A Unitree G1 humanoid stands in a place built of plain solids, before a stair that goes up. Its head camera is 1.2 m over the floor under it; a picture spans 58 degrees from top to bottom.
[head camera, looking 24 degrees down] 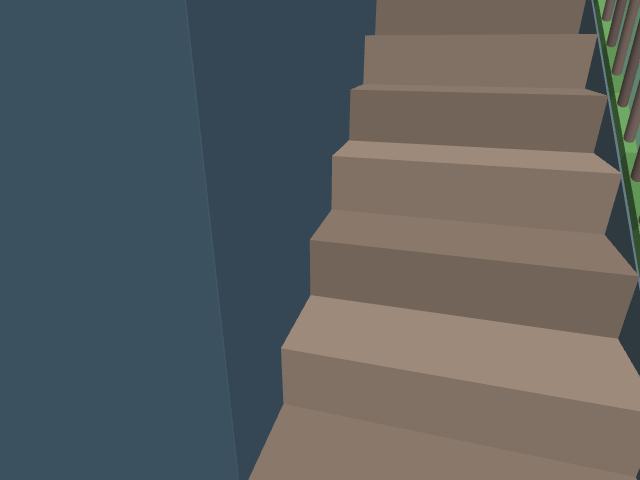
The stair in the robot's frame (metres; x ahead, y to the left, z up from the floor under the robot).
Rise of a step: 0.21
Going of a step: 0.30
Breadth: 0.95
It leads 15 degrees to the right of straight ahead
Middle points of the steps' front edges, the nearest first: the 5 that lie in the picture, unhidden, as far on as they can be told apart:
0.88 -0.34 0.42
1.17 -0.42 0.63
1.46 -0.50 0.83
1.75 -0.58 1.04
2.04 -0.66 1.25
